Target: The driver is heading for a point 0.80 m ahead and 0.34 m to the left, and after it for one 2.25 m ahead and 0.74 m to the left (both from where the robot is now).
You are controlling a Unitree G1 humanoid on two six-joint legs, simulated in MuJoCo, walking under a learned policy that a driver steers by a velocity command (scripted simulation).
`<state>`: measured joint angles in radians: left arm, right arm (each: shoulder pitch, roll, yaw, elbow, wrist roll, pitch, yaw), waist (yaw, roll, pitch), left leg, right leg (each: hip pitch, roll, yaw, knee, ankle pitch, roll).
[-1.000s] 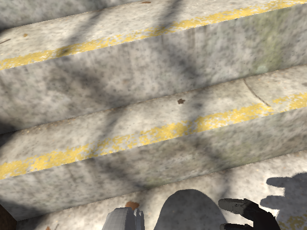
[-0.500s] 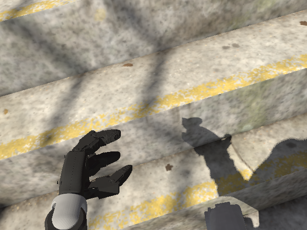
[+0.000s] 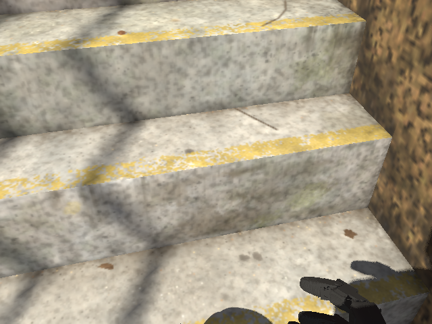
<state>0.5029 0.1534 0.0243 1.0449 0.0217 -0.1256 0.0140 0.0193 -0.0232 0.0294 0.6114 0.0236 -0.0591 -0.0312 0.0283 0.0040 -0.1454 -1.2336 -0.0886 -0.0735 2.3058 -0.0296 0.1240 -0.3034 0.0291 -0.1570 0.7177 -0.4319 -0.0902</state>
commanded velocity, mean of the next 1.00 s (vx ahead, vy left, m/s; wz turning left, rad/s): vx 1.00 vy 0.00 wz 0.74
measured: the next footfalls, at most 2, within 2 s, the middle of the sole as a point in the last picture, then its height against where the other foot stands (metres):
left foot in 0.38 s outside the picture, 0.22 m higher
right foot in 0.72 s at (262, 296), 0.21 m higher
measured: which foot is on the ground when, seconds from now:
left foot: up 0.00-0.36, down 0.38-0.74, up 0.76-1.00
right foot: down 0.00-0.30, up 0.32-0.70, down 0.72-1.00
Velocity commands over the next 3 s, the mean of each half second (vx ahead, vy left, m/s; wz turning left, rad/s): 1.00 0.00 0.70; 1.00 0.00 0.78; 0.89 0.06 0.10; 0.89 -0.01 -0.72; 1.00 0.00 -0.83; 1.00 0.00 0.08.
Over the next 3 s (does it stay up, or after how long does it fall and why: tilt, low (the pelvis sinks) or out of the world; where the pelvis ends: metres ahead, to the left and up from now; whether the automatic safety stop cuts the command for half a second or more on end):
stays up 1.05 0.30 1.02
